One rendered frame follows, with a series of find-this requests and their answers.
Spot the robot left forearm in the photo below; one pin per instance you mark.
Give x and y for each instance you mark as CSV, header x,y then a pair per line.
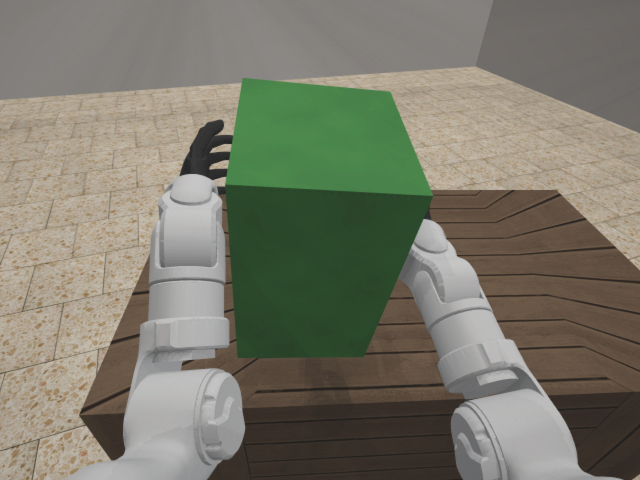
x,y
186,274

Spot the left robot upper arm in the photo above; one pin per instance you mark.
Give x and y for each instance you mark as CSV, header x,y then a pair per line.
x,y
179,426

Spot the carton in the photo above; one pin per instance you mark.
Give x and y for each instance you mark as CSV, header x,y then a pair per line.
x,y
325,196

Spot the right robot upper arm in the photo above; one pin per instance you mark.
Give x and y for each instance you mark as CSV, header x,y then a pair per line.
x,y
516,435

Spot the left robot hand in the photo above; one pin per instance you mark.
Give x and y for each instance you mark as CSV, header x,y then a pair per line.
x,y
199,159

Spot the pedestal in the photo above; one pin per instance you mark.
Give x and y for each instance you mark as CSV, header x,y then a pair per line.
x,y
566,296

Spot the robot right forearm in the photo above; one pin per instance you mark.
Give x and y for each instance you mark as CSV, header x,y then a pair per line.
x,y
475,358

